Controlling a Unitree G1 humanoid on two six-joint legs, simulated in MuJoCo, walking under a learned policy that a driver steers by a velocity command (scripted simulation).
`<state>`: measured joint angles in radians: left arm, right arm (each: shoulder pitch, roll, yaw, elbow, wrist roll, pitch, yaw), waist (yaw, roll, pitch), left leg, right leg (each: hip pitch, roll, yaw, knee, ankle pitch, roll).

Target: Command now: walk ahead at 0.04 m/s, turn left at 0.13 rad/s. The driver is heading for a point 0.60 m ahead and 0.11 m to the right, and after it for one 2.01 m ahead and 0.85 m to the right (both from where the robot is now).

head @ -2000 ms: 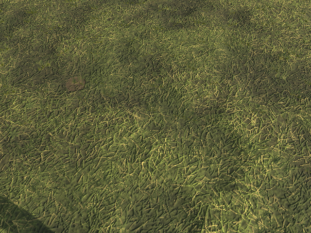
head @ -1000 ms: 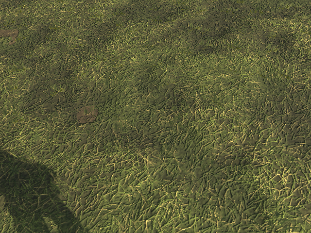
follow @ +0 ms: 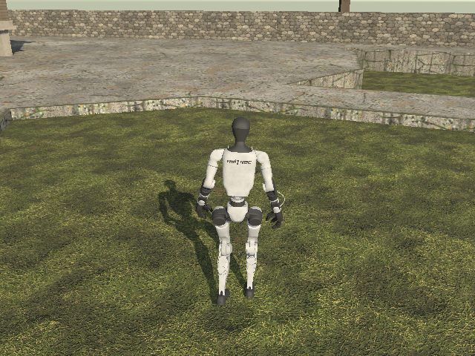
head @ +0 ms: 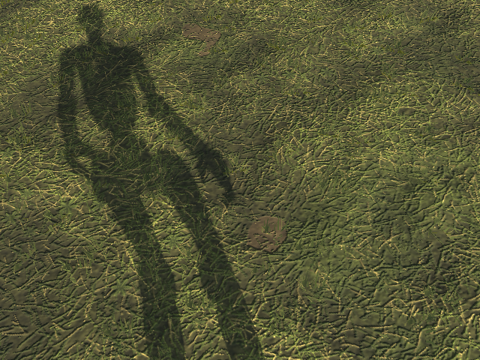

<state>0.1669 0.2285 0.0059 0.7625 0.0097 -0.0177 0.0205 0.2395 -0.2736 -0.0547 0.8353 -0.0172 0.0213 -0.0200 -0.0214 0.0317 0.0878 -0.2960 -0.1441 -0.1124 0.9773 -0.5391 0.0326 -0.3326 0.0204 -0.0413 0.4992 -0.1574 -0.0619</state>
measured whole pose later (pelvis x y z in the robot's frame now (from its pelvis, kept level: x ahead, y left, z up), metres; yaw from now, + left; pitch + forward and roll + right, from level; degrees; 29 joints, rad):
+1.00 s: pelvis +0.17 -0.04 +0.01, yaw -1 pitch +0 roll +0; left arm 0.42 0.19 0.03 1.02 0.02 -0.09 -0.01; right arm 0.20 -0.24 -0.04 0.99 -0.04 -0.05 0.04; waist 0.01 0.03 0.02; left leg -0.52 0.06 0.03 1.03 -0.21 0.07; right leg -0.04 0.06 -0.07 0.27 -0.24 -0.08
